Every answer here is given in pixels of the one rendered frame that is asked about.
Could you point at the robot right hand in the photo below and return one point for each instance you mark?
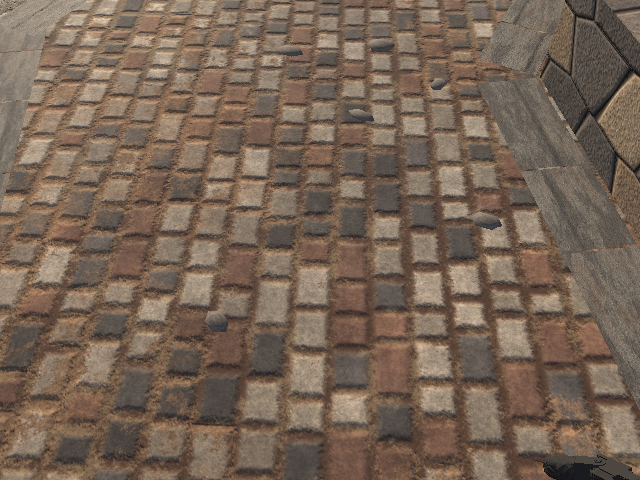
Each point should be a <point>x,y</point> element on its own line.
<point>587,468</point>

